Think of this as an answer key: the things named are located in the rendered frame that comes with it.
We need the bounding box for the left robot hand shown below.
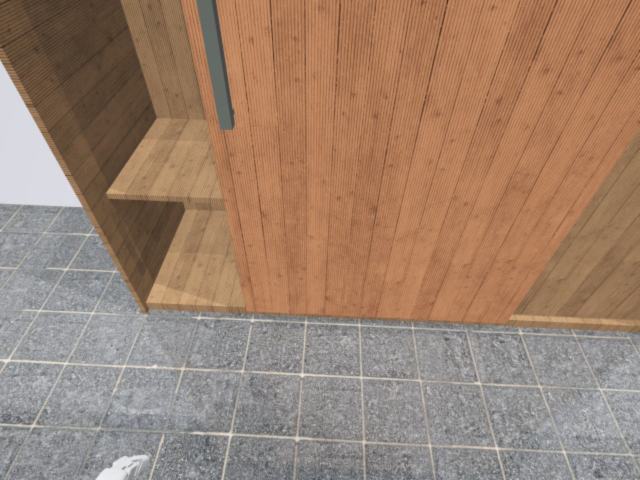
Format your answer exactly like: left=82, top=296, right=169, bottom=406
left=96, top=455, right=150, bottom=480

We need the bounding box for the wardrobe door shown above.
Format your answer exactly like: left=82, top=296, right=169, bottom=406
left=513, top=129, right=640, bottom=320
left=181, top=0, right=640, bottom=323

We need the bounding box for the handle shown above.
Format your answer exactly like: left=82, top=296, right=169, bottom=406
left=196, top=0, right=235, bottom=130

